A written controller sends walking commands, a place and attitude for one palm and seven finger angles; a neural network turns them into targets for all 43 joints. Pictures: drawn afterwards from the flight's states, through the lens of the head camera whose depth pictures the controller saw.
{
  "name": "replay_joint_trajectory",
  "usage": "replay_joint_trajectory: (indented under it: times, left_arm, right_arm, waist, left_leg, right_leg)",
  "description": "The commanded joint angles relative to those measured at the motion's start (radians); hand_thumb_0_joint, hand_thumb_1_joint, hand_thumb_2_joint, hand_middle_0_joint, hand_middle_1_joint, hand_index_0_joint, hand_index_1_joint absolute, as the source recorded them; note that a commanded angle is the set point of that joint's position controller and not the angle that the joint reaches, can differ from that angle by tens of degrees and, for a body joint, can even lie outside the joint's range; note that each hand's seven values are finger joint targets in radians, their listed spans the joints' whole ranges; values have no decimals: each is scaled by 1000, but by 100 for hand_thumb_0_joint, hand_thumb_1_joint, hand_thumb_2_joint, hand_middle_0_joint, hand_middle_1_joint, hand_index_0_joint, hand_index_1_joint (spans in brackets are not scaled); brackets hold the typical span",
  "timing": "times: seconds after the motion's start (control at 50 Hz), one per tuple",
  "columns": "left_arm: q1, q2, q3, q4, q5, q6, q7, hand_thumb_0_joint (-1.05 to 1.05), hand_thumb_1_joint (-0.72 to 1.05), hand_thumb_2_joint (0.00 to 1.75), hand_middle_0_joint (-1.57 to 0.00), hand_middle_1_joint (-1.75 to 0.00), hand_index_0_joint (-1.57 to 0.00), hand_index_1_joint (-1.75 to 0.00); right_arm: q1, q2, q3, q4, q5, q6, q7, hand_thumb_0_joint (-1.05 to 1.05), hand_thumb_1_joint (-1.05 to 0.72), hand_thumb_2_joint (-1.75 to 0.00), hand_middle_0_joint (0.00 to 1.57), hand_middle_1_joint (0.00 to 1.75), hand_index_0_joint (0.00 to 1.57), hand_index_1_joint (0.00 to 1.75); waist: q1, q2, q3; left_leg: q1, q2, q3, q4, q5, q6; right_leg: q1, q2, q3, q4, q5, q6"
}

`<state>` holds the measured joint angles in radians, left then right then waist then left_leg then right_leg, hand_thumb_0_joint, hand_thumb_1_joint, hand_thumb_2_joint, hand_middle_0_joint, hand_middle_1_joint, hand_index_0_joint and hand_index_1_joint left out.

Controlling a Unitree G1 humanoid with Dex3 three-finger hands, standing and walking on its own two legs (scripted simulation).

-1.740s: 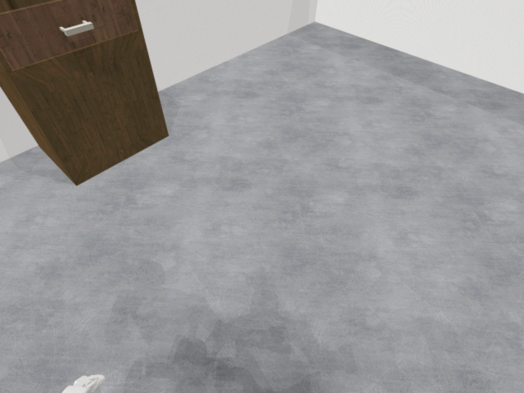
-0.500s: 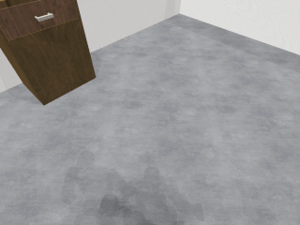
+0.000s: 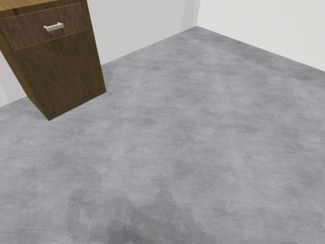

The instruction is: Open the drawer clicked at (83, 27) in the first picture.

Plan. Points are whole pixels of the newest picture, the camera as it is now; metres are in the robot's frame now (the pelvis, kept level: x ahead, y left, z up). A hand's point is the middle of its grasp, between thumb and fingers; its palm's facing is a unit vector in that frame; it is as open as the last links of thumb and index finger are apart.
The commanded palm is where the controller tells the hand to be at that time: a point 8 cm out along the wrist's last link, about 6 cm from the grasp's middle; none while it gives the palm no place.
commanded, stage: walk to a spot facing it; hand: left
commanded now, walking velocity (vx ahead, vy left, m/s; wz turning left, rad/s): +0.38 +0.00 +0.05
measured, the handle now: (53, 26) +1.37 +0.82 -0.05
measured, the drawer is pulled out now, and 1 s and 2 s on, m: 0.00 0.00 0.00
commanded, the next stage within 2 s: none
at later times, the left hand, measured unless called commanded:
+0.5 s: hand (118, 200) +0.29 +0.16 -0.18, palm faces -0.01 -0.98 -0.21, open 7.3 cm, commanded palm none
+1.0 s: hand (114, 178) +0.37 +0.20 -0.18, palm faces +0.11 -0.98 -0.15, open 7.4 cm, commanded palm none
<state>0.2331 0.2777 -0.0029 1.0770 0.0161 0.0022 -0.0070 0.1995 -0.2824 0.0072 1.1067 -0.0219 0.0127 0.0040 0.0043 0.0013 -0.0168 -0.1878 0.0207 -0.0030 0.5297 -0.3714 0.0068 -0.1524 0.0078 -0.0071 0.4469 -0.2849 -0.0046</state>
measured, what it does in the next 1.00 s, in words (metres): walks ahead: right foot, then left foot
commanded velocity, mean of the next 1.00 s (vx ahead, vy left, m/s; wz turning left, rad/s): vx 0.38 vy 0.00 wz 0.02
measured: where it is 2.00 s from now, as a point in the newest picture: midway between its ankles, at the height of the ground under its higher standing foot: (166, 156)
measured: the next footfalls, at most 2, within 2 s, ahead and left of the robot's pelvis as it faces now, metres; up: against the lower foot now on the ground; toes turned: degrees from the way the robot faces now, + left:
right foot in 0.46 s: +0.31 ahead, -0.13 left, +0.00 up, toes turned -8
left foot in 0.84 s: +0.45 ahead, +0.12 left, +0.00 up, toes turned +13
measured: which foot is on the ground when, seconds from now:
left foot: down 0.00-0.46, up 0.48-0.82, down 0.84-1.00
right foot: down 0.00-0.08, up 0.10-0.44, down 0.46-0.86, up 0.88-1.00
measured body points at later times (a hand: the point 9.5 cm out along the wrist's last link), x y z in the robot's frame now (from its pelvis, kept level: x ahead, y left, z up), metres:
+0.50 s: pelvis +0.18 -0.02 -0.03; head +0.23 -0.03 +0.42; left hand +0.29 +0.22 -0.17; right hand +0.01 -0.21 -0.16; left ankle +0.00 +0.11 -0.70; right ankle +0.27 -0.12 -0.74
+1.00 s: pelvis +0.40 +0.02 +0.00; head +0.41 +0.04 +0.45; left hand +0.37 +0.25 -0.17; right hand +0.48 -0.21 -0.14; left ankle +0.42 +0.11 -0.74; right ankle +0.35 -0.11 -0.65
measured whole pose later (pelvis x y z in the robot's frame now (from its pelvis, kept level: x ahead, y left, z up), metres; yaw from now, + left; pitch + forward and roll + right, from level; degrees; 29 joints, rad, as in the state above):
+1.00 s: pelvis +0.40 +0.02 +0.00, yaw +2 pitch -1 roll +0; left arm 0.33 0.19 0.06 1.10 0.03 -0.02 -0.02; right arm 0.22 -0.14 -0.05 1.01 -0.02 -0.08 -0.02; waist 0.02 -0.05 0.04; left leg -0.24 0.06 0.19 0.51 -0.26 0.04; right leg -0.43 -0.09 -0.07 1.18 -0.34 -0.01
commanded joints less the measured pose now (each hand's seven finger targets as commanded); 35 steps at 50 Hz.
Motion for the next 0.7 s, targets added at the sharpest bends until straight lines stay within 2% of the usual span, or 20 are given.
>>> replay_joint_trajectory:
  times: [0.0, 0.02, 0.04, 0.06, 0.08, 0.1, 0.14, 0.18, 0.22, 0.28, 0.34, 0.38, 0.4, 0.42, 0.44, 0.46, 0.5, 0.56, 0.6, 0.68]
  left_arm:
    - [86, 172, 60, -39, 1, -23, 12, 0, 90, 90, -20, -30, -20, -30]
    - [70, 150, 60, -43, 0, -25, 11, 0, 90, 90, -20, -30, -20, -30]
    - [44, 118, 57, -53, 1, -24, 8, 0, 90, 90, -20, -30, -20, -30]
    - [19, 60, 49, -72, 1, -23, 3, 0, 90, 90, -20, -30, -20, -30]
    - [-62, 22, 38, -114, 5, -33, 5, 0, 90, 90, -20, -30, -20, -30]
    - [-104, 36, 45, -137, 7, -41, 8, 0, 90, 90, -20, -30, -20, -30]
    - [-94, 21, 48, -120, 5, -51, -6, 0, 90, 90, -20, -30, -20, -30]
    - [-69, -18, 52, -109, 6, -40, -14, 0, 90, 90, -20, -30, -20, -30]
    - [-85, -44, 51, -113, 6, -34, -21, 0, 90, 90, -20, -30, -20, -30]
    - [-145, -73, 48, -139, 2, -34, -28, 0, 90, 90, -20, -30, -20, -30]
    - [-140, -75, 54, -133, 1, -37, -24, 0, 90, 90, -20, -30, -20, -30]
    - [-19, -49, 67, -100, 4, -43, -19, 0, 90, 90, -20, -30, -20, -30]
    - [126, -20, 78, -57, 8, -53, -15, 0, 90, 90, -20, -30, -20, -30]
    - [272, 57, 99, -15, 18, -70, -3, 0, 90, 90, -20, -30, -20, -30]
    - [376, 170, 127, 6, 15, -74, 17, 0, 90, 90, -20, -30, -20, -30]
    - [352, 189, 130, 9, -3, -69, 19, 0, 90, 90, -20, -30, -20, -30]
    - [168, 85, 97, -30, 2, -68, 24, 0, 90, 90, -20, -30, -20, -30]
    - [44, -3, 69, -55, 15, -77, 31, 0, 90, 90, -20, -30, -20, -30]
    - [31, -6, 66, -53, 14, -78, 27, 0, 90, 90, -20, -30, -20, -30]
    - [61, 29, 77, -45, 16, -83, 19, 0, 90, 90, -20, -30, -20, -30]
  right_arm:
    - [41, -69, -30, -63, 1, -41, -1, 0, -90, -90, 20, 30, 20, 30]
    - [86, -55, -32, -50, 3, -49, -1, 0, -90, -90, 20, 30, 20, 30]
    - [157, -63, -36, -29, 4, -54, -2, 0, -90, -90, 20, 30, 20, 30]
    - [268, -112, -53, 9, -5, -63, -5, 0, -90, -90, 20, 30, 20, 30]
    - [386, -143, -67, 40, -9, -70, -19, 0, -90, -90, 20, 30, 20, 30]
    - [406, -112, -56, 47, -5, -71, -30, 0, -90, -90, 20, 30, 20, 30]
    - [364, -57, -48, 29, 2, -87, -36, 0, -90, -90, 20, 30, 20, 30]
    - [330, -33, -48, 27, 1, -98, -40, 0, -90, -90, 20, 30, 20, 30]
    - [342, -11, -49, 39, 2, -105, -44, 0, -90, -90, 20, 30, 20, 30]
    - [351, 4, -50, 54, 0, -106, -46, 0, -90, -90, 20, 30, 20, 30]
    - [358, -2, -56, 77, -3, -100, -44, 0, -90, -90, 20, 30, 20, 30]
    - [332, -15, -61, 77, 2, -97, -45, 0, -90, -90, 20, 30, 20, 30]
    - [320, -24, -64, 72, 7, -96, -42, 0, -90, -90, 20, 30, 20, 30]
    - [334, 8, -63, 61, 14, -97, -30, 0, -90, -90, 20, 30, 20, 30]
    - [375, 80, -50, 23, 27, -103, -24, 0, -90, -90, 20, 30, 20, 30]
    - [297, 74, -56, 1, 26, -97, -25, 0, -90, -90, 20, 30, 20, 30]
    - [163, 84, -65, -36, 8, -86, -12, 0, -90, -90, 20, 30, 20, 30]
    - [242, 130, -63, -14, -7, -46, -2, 0, -90, -90, 20, 30, 20, 30]
    - [232, 131, -65, -30, -7, -29, 5, 0, -90, -90, 20, 30, 20, 30]
    - [107, 121, -66, -95, -4, -43, 28, 0, -90, -90, 20, 30, 20, 30]
  waist:
    - [-4, -124, 116]
    - [-28, -90, 117]
    - [-58, 11, 122]
    - [-94, 220, 132]
    - [-132, 332, 181]
    - [-121, 197, 216]
    - [-85, 61, 176]
    - [-52, 101, 158]
    - [-48, 113, 155]
    - [-47, 132, 175]
    - [-34, 134, 161]
    - [31, 111, 104]
    - [95, 70, 24]
    - [147, -27, -72]
    - [150, -246, -196]
    - [146, -203, -164]
    - [83, -100, 59]
    - [-34, -63, 83]
    - [-54, -122, 102]
    - [-29, -95, 121]
  left_leg:
    - [-146, 33, 52, 47, -31, 10]
    - [-57, 40, 55, -30, -12, 15]
    - [58, 60, -1, -106, -16, 31]
    - [157, 195, -217, -231, -33, 87]
    - [242, 338, -444, -351, 72, 166]
    - [270, 387, -477, -334, 234, 224]
    - [284, 355, -351, -296, 434, 228]
    - [234, 297, -227, -317, 423, 200]
    - [214, 251, -148, -333, 418, 178]
    - [157, 215, -59, -345, 439, 151]
    - [126, 222, -37, -310, 543, 142]
    - [125, 216, 7, -152, 739, 121]
    - [95, 179, 38, 28, 754, 90]
    - [-101, 133, 62, 295, 567, 53]
    - [-358, -7, 95, 661, -76, 18]
    - [-410, 24, 4, 831, -179, 41]
    - [-472, 114, -23, 878, -28, 39]
    - [-331, 150, 8, 703, 31, 7]
    - [-286, 152, 49, 570, 74, -15]
    - [-232, 132, 104, 282, 134, -22]
  right_leg:
    - [-38, -261, 285, -205, -281, -145]
    - [-98, -228, 216, -142, -217, -130]
    - [-193, -151, 125, -28, -186, -95]
    - [-333, -33, -16, 238, -157, -42]
    - [-530, 17, -87, 478, -275, -10]
    - [-619, -48, -5, 594, -258, -19]
    - [-617, -107, 6, 651, -173, -12]
    - [-562, -124, -15, 630, -104, 4]
    - [-535, -126, -50, 546, -44, 12]
    - [-442, -110, -106, 339, 27, 8]
    - [-289, -62, -144, 242, 60, -17]
    - [-123, -30, -156, 182, 76, -42]
    - [54, -12, -161, 116, 114, -51]
    - [313, -139, -20, 84, 74, -100]
    - [492, -462, 455, -47, 52, -219]
    - [379, -518, 559, -164, -75, -258]
    - [61, -455, 424, -224, -210, -216]
    - [-189, -355, 132, -250, -109, -145]
    - [-261, -310, 36, -275, -84, -132]
    - [-217, -286, 3, -265, -97, -137]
